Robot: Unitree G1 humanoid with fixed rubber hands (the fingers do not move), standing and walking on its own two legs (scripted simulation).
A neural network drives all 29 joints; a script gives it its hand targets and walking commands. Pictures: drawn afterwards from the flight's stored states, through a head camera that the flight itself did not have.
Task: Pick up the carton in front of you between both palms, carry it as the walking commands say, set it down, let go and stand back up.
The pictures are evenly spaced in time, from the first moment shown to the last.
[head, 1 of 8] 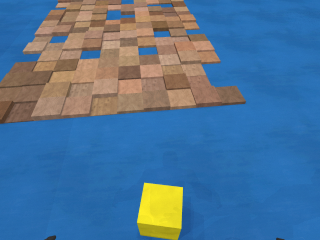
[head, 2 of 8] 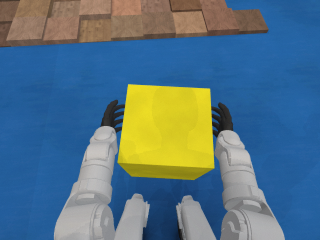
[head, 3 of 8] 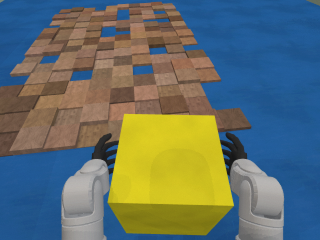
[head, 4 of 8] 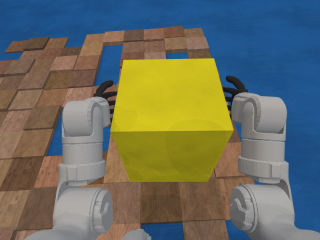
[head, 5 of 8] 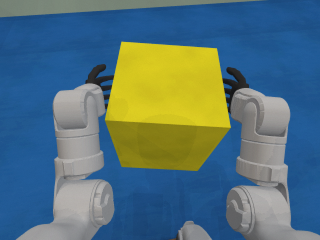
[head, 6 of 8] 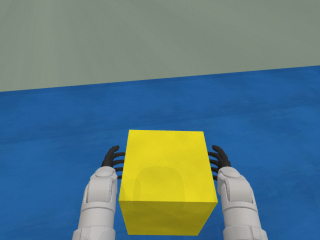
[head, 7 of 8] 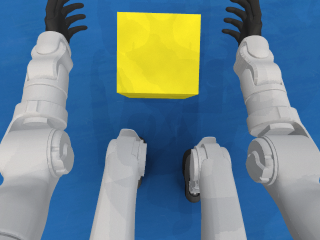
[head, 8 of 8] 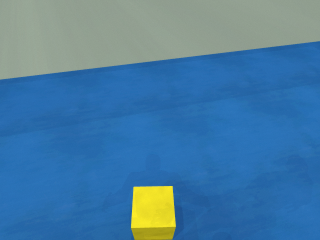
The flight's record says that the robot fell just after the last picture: no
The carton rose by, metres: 0.80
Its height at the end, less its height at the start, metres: +0.00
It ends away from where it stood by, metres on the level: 5.83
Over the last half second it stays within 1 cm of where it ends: yes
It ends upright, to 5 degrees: yes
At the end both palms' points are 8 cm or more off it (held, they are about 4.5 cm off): yes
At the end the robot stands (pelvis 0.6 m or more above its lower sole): yes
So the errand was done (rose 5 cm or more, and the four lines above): yes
